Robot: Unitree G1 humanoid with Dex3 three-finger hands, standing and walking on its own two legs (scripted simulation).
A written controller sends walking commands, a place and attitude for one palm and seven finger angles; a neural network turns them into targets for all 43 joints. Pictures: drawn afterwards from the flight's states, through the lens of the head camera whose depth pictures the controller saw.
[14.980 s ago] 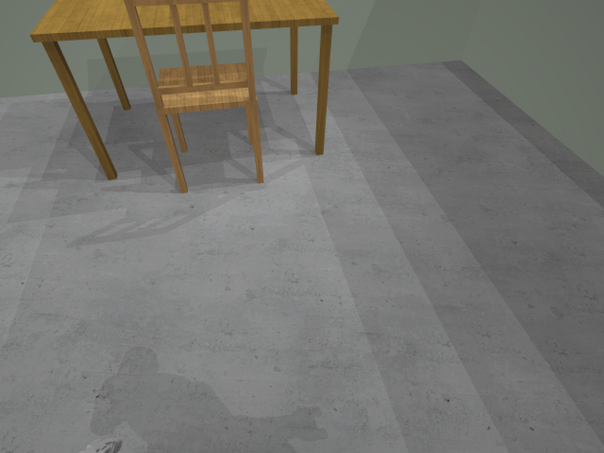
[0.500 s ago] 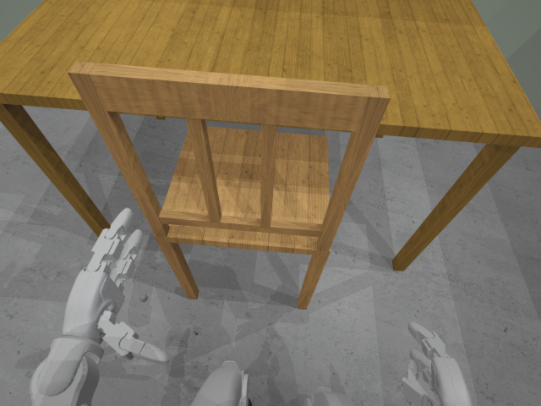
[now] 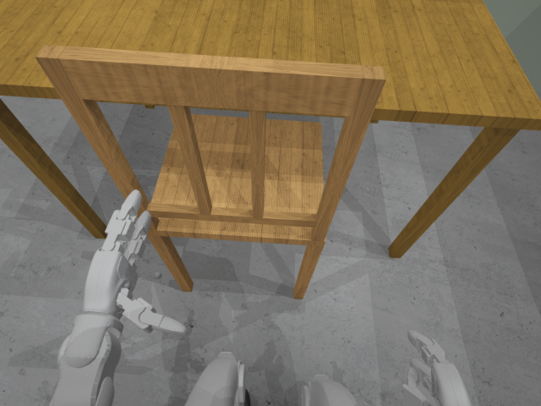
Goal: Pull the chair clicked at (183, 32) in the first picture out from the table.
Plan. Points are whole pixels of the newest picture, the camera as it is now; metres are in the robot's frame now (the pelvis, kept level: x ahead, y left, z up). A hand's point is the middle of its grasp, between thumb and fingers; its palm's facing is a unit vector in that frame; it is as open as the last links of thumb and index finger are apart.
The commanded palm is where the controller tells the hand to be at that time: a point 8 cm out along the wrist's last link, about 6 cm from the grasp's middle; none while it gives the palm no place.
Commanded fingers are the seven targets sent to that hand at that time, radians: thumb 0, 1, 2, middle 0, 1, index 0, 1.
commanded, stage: aim the fingers beside a spindle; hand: left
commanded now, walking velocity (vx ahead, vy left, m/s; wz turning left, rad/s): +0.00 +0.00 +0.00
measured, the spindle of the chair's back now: (194, 166) +0.49 +0.15 +0.01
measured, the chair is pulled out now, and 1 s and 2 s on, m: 0.00 0.00 0.00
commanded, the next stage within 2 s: none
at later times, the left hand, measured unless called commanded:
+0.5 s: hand (187, 257) +0.32 +0.14 +0.01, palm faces -0.06 -1.00 -0.03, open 17.0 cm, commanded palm +0.31 +0.19 +0.01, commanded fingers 0.00 -0.50 0.30 -0.06 -0.08 -0.06 -0.08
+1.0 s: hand (192, 255) +0.33 +0.13 +0.00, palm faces +0.00 -1.00 -0.03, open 16.9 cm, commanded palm +0.32 +0.18 +0.01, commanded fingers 0.00 -0.50 0.30 -0.06 -0.08 -0.06 -0.08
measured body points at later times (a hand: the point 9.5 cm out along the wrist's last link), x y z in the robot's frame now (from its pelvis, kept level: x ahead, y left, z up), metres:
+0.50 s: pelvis +0.00 +0.00 -0.01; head +0.09 +0.01 +0.43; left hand +0.32 +0.19 +0.02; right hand +0.14 -0.25 -0.12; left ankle +0.05 +0.08 -0.65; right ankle -0.02 -0.10 -0.65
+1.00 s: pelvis +0.00 -0.01 -0.02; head +0.11 +0.00 +0.42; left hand +0.33 +0.19 +0.00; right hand +0.14 -0.26 -0.13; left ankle +0.05 +0.08 -0.65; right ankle -0.02 -0.10 -0.65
